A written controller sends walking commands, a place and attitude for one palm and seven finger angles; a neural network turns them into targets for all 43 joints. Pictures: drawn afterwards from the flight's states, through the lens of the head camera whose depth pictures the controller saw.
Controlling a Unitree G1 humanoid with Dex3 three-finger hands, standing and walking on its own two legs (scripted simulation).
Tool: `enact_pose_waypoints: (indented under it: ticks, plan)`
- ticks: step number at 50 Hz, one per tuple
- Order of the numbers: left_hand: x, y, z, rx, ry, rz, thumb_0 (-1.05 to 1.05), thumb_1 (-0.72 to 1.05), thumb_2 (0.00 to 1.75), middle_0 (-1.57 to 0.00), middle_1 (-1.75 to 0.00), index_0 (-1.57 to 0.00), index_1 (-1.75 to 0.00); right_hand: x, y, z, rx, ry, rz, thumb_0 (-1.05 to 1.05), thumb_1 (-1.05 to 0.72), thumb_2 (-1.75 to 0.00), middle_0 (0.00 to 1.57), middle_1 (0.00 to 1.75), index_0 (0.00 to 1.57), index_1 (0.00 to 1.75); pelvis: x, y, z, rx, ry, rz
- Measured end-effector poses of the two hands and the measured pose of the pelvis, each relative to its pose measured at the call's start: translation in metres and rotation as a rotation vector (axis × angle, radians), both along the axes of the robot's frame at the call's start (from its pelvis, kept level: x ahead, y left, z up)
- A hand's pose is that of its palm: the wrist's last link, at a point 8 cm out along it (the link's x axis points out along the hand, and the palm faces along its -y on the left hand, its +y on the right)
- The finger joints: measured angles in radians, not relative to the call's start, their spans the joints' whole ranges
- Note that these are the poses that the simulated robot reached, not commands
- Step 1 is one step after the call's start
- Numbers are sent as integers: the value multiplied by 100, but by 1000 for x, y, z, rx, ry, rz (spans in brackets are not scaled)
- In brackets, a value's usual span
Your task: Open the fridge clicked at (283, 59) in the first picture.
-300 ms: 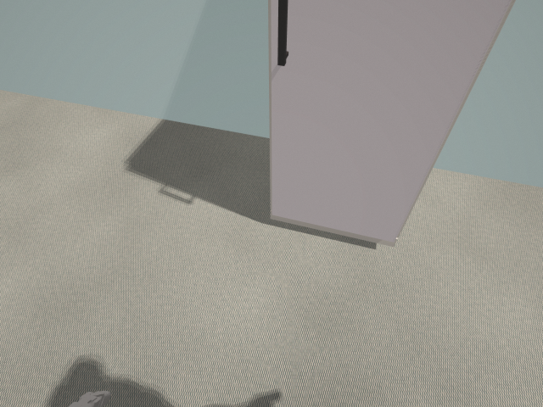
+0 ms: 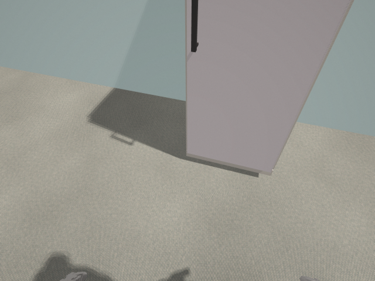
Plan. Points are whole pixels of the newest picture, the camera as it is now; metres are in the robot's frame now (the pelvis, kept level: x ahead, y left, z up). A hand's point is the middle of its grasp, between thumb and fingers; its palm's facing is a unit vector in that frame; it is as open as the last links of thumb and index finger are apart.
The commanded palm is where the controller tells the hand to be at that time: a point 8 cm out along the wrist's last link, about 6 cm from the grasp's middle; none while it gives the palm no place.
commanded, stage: stand and wait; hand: left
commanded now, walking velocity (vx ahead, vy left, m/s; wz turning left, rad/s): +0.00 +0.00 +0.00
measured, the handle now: (196, 6) +0.96 +0.02 +0.21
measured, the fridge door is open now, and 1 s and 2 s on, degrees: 0 0 0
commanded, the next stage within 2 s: look at it before walking up in 0.74 s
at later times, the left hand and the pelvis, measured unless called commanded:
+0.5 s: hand out of the picture +0.06 +0.24 -0.15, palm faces -0.03 -0.94 -0.35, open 7.4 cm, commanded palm none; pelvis -0.02 -0.01 +0.00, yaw +0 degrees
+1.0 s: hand out of the picture +0.06 +0.25 -0.15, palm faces -0.04 -0.94 -0.34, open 7.4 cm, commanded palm none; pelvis -0.02 +0.00 +0.01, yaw +0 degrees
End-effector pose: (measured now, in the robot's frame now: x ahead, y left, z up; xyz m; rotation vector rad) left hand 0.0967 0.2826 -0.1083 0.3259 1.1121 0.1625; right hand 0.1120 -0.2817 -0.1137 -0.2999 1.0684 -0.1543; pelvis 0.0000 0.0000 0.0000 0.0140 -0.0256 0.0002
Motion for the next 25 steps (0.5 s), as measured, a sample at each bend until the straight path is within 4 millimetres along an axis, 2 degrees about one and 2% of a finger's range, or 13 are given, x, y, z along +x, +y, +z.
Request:
enact_pose_waypoints:
  ticks: [14, 25]
  plan:
    - [-37, 4, -3, 17, 83, 35, 1, 90, 90, -21, -30, -20, -30, -50, -20, -4, -27, 120, -44, 1, -91, -90, 21, 30, 20, 30, -10, -7, 3, -4, -11, 1]
    - [-46, 5, -2, 15, 87, 31, 1, 90, 90, -21, -30, -20, -30, -71, -20, -5, -24, 149, -55, 1, -91, -90, 21, 30, 20, 30, -20, -7, 4, -6, -15, 1]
